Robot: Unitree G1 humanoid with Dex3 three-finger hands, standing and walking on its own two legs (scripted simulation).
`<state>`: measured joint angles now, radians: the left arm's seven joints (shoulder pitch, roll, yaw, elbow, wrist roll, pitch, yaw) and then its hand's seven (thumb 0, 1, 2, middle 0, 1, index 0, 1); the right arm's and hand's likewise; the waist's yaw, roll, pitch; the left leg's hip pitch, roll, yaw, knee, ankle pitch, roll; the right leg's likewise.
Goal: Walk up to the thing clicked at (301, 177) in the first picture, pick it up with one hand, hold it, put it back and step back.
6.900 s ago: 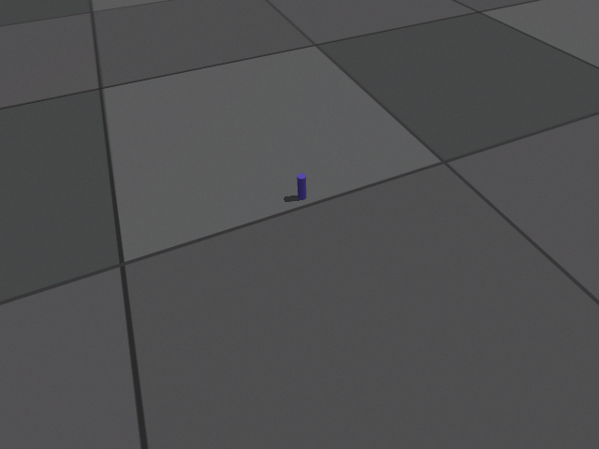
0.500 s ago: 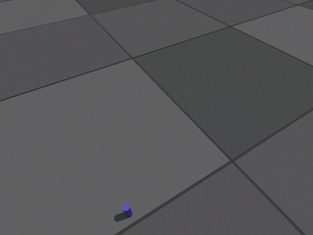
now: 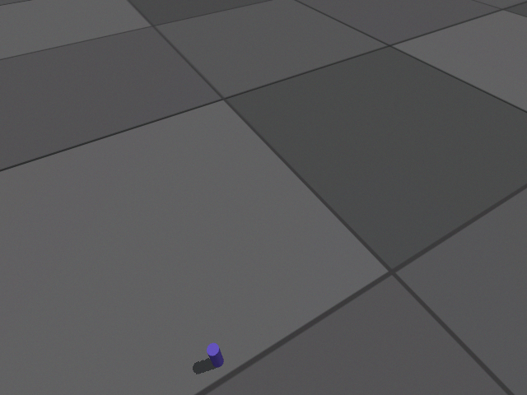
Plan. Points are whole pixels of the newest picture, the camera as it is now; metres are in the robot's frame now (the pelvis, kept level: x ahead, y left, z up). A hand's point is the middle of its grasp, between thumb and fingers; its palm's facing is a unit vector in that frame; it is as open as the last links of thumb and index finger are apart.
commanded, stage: stand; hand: left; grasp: from the side
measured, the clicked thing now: (215, 355) +0.40 +0.20 -0.72
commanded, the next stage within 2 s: go down in 0.20 s
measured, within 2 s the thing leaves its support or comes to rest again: neither
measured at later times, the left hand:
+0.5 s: hand out of the picture +0.14 +0.25 -0.16, palm faces +0.04 -0.95 -0.32, open 10.0 cm
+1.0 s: hand out of the picture +0.14 +0.27 -0.19, palm faces +0.05 -0.95 -0.32, open 17.1 cm
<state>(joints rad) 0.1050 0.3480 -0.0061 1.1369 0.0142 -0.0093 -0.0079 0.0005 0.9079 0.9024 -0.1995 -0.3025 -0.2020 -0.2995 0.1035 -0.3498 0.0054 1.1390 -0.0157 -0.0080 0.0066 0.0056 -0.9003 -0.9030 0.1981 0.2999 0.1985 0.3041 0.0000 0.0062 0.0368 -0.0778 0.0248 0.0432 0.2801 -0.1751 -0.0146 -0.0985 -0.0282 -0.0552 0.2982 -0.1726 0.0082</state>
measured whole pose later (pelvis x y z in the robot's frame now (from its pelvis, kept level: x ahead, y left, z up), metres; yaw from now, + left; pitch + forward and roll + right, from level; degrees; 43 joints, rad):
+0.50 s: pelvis -0.01 +0.00 -0.01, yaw +0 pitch +5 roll +0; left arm -0.06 0.33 0.14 1.09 0.05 -0.02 -0.03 0.00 0.61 0.61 -0.08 -0.17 -0.09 -0.16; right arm 0.20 -0.28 -0.01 0.84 0.02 -0.04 -0.03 0.01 -0.95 -0.92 0.20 0.30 0.20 0.30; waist -0.01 -0.01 0.04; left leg -0.34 0.03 0.03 0.50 -0.25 -0.01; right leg -0.35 -0.03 -0.06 0.51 -0.24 0.00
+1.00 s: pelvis +0.00 +0.01 -0.07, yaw +1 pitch +14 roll -1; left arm 0.22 0.32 0.19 0.54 0.05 0.20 -0.06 -0.01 -0.49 0.04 -0.09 -0.09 -0.09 -0.09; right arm 0.23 -0.25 -0.02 0.61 0.02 -0.11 -0.05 0.01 -0.87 -0.89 0.20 0.30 0.20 0.30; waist -0.03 0.01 -0.10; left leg -0.72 0.04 0.01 0.96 -0.48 0.00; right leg -0.70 -0.04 -0.06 0.92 -0.45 0.02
